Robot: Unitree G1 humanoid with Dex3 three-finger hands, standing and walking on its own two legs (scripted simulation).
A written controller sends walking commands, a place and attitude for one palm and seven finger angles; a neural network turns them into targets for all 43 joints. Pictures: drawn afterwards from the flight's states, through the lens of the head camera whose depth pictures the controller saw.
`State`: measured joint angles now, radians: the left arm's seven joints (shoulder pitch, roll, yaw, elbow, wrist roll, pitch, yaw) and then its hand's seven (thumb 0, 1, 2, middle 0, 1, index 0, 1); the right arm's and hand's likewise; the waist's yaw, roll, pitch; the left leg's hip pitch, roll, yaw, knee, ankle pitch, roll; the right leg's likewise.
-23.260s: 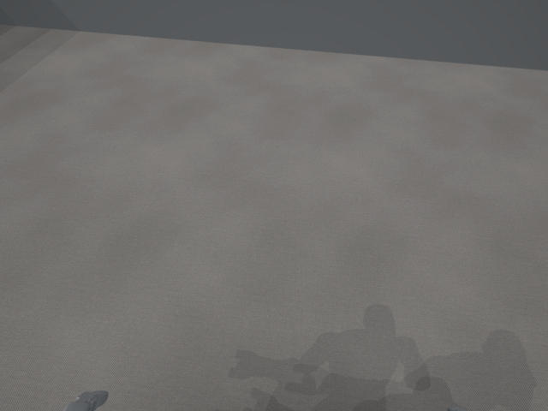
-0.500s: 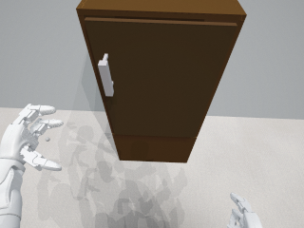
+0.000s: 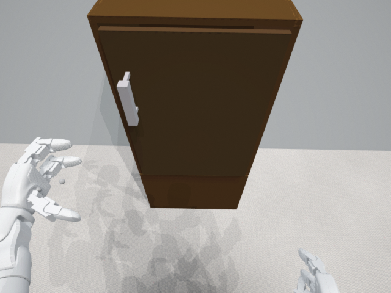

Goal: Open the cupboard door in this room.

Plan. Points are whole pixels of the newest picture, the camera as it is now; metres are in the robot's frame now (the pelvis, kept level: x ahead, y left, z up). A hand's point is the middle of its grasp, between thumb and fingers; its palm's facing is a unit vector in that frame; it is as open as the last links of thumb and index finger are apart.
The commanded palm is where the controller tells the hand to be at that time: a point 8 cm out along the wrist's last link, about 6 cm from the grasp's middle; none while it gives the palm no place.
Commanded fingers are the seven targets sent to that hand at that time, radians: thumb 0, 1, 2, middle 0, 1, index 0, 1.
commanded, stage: move the hooked fingers beside the handle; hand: left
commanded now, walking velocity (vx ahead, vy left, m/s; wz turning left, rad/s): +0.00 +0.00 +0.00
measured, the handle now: (130, 99) +0.56 +0.21 +0.06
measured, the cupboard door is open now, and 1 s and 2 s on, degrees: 0 0 0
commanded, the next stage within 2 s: none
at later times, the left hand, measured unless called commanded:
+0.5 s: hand (76, 156) +0.35 +0.27 +0.08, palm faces +0.06 -1.00 -0.01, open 14.0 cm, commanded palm +0.32 +0.32 +0.08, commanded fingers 0.00 -0.50 0.30 -0.30 -1.20 -0.30 -1.20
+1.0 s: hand (91, 133) +0.42 +0.27 +0.07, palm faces +0.04 -1.00 -0.01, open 14.0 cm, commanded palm +0.40 +0.32 +0.07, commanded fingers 0.00 -0.50 0.30 -0.30 -1.20 -0.30 -1.20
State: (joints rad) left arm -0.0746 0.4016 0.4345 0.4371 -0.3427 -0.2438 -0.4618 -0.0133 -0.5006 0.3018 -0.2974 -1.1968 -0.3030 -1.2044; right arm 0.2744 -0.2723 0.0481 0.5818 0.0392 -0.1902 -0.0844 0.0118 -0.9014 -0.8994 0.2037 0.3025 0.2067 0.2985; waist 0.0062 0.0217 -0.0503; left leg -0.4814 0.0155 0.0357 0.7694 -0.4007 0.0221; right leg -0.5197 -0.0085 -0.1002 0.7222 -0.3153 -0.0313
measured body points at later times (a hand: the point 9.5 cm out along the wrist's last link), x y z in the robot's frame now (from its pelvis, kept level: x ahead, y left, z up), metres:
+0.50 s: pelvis -0.01 +0.00 -0.01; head +0.05 +0.00 +0.44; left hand +0.34 +0.33 +0.08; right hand +0.12 -0.26 -0.10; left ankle -0.01 +0.10 -0.71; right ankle +0.03 -0.10 -0.71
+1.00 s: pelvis +0.00 +0.01 -0.01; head +0.08 +0.02 +0.43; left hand +0.41 +0.32 +0.08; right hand +0.07 -0.26 -0.11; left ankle -0.01 +0.10 -0.71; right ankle +0.03 -0.10 -0.71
